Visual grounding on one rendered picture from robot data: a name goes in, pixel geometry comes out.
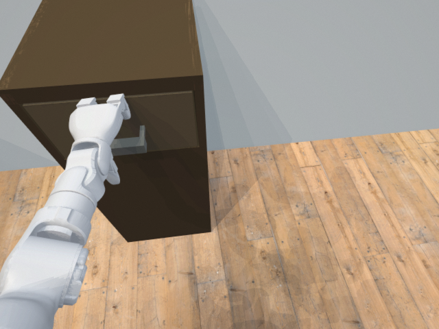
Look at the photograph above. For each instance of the robot left hand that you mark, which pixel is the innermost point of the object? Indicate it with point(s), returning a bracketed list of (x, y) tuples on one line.
[(102, 121)]

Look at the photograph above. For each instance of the cabinet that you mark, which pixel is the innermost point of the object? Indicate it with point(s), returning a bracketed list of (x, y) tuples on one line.
[(78, 49)]

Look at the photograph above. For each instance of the robot left upper arm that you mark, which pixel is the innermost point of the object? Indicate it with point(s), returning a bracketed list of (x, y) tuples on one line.
[(45, 275)]

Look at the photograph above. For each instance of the left robot forearm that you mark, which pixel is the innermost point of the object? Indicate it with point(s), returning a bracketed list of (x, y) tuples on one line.
[(68, 211)]

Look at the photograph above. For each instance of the drawer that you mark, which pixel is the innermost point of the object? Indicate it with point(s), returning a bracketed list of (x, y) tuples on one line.
[(168, 119)]

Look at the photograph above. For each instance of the handle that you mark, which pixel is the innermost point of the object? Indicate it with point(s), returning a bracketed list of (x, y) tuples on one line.
[(125, 146)]

